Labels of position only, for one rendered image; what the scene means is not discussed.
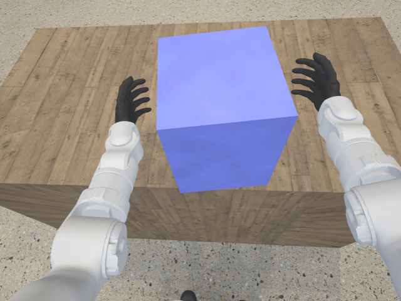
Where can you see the robot left forearm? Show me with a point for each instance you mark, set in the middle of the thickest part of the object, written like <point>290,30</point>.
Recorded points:
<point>112,183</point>

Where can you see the robot right hand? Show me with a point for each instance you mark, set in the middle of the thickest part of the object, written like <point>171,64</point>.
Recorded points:
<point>324,84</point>

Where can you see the robot right upper arm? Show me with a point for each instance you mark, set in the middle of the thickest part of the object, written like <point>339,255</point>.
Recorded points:
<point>373,213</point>

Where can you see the carton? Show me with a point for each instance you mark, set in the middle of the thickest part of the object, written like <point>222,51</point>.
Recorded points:
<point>224,110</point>

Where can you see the robot left upper arm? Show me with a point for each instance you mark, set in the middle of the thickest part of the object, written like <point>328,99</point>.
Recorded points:
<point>88,250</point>

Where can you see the robot left hand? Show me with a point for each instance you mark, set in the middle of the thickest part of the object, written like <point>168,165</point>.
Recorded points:
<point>125,107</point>

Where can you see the pedestal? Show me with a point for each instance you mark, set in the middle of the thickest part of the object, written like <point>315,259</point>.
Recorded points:
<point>57,105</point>

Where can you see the robot right forearm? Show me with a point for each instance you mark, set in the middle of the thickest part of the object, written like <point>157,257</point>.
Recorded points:
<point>354,152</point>

